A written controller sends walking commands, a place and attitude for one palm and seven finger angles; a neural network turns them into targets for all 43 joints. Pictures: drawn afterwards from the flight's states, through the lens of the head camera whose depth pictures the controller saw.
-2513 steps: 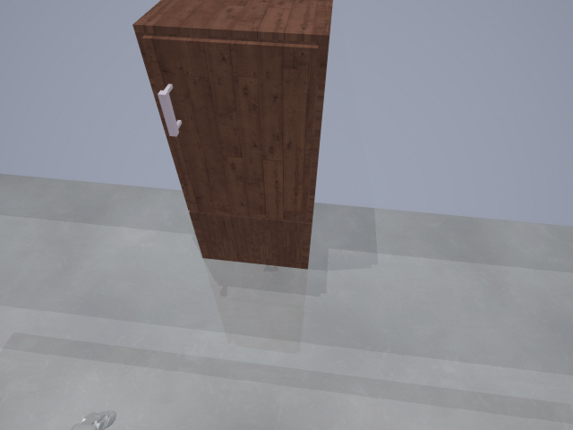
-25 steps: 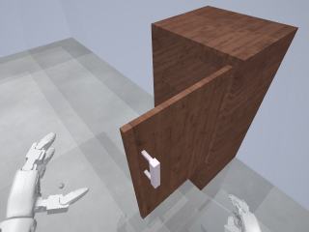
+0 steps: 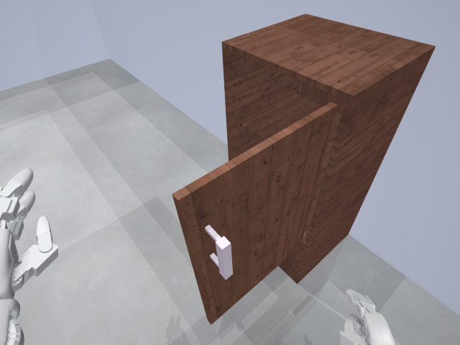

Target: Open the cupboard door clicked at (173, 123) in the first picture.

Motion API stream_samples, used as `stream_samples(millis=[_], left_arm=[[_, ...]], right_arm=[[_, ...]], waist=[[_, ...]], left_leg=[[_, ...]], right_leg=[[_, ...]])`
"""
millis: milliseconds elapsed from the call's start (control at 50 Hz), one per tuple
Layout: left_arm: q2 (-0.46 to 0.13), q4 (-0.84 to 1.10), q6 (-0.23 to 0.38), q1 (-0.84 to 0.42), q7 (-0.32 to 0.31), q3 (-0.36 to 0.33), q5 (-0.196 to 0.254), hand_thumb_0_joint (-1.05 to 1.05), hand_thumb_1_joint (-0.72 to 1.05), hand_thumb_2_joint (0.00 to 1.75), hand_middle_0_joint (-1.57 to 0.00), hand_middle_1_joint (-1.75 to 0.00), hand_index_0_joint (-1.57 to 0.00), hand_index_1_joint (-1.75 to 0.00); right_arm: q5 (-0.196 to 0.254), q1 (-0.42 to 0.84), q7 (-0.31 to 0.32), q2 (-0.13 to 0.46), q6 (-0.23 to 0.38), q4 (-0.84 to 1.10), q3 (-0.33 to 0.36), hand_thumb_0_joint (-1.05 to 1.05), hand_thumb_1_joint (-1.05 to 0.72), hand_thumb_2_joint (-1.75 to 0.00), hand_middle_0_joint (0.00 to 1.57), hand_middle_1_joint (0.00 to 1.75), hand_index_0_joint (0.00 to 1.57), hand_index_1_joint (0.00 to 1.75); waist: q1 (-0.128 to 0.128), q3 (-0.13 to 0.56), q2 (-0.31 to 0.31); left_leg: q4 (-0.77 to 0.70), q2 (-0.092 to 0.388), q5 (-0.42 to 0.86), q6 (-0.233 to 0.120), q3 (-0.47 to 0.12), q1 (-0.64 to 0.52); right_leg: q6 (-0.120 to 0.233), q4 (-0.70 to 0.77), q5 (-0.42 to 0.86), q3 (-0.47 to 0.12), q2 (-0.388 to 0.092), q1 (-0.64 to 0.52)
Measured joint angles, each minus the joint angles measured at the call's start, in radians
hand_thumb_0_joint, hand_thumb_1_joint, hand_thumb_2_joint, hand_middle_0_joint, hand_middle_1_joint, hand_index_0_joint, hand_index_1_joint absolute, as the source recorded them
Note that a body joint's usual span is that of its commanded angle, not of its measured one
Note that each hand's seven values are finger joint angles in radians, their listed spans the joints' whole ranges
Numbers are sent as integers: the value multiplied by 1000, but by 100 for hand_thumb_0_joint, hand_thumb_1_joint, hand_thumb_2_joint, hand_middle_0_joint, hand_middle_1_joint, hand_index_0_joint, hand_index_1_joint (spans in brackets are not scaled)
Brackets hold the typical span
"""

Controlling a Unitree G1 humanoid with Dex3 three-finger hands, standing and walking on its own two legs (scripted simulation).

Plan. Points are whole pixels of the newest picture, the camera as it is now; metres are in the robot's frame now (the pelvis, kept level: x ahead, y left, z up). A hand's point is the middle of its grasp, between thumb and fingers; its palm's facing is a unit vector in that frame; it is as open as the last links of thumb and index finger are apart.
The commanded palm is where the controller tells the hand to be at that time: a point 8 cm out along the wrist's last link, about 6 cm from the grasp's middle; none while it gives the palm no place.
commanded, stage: draw the hand back to the body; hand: left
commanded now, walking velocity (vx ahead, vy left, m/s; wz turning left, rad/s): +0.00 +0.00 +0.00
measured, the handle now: (218, 252) +0.30 +0.07 -0.02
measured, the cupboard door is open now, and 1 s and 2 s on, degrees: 90 90 90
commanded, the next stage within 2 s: step back with the hand held close in 0.20 s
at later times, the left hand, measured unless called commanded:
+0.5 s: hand (65, 242) +0.19 +0.25 +0.16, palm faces +0.41 -0.78 -0.47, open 7.4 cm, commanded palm +0.14 +0.29 +0.17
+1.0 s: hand (16, 295) +0.13 +0.28 +0.15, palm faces +0.40 -0.77 -0.50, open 7.4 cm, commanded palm +0.07 +0.32 +0.17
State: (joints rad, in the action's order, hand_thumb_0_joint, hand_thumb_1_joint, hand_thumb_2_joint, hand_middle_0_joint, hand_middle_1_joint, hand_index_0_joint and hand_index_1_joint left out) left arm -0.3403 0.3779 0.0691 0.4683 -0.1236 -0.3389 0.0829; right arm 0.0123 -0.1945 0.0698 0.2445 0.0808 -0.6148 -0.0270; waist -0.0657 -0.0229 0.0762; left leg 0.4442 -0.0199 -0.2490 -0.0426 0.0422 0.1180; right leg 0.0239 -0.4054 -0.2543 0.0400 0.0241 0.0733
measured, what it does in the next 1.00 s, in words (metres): shifts its weight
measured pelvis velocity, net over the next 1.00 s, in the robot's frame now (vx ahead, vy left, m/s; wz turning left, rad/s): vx -0.08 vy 0.02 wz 0.00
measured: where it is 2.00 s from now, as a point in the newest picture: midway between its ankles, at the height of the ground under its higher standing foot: outside the picture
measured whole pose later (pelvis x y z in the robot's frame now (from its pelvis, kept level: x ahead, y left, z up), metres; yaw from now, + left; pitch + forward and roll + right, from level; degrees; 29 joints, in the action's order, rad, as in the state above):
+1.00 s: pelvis -0.08 +0.02 -0.01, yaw +0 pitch +0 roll -2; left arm -0.42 0.50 0.18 0.57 -0.16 -0.40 0.02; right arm 0.01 -0.21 0.09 0.24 0.03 -0.54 0.00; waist 0.00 -0.04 0.02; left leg 0.55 -0.01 -0.18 -0.07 0.05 0.37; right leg 0.00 -0.50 -0.19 0.03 0.03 0.32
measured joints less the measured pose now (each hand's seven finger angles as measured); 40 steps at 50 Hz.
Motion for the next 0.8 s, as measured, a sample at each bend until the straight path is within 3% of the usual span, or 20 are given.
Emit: stream_samples(millis=[120,360,460,580,800], left_arm=[[3,1,-10,22,8,34,-5,1,87,89,-20,-30,-21,-30],[-6,-10,17,-10,7,8,-7,1,89,90,-21,-30,-21,-30],[-25,-8,68,1,5,-39,-22,1,89,90,-20,-30,-21,-30],[-39,31,65,67,10,-12,-28,1,89,90,-20,-30,-21,-30],[-104,106,74,101,-20,-64,-27,1,88,90,-21,-30,-22,-30]], right_arm=[[-4,-8,8,-4,3,-17,4,1,-90,-90,20,30,20,30],[1,6,9,-6,11,-22,8,1,-90,-90,20,30,20,30],[-3,29,0,-5,-21,6,7,1,-90,-90,20,30,20,30],[1,37,8,9,-61,34,30,1,-90,-90,20,30,20,30],[10,21,22,-2,-93,57,43,1,-90,-90,20,30,20,30]], waist=[[-3,-4,-11],[0,-14,7],[25,-6,11],[50,-9,3],[66,-8,-51]], left_leg=[[-8,11,4,10,-4,-11],[-20,20,14,19,-9,-19],[0,30,16,19,-6,49],[-7,21,34,11,17,97],[40,14,53,-5,27,170]], right_leg=[[10,17,8,3,11,-15],[20,36,20,7,21,-26],[20,38,37,4,30,34],[10,7,42,-16,19,105],[-4,-49,58,-21,9,183]])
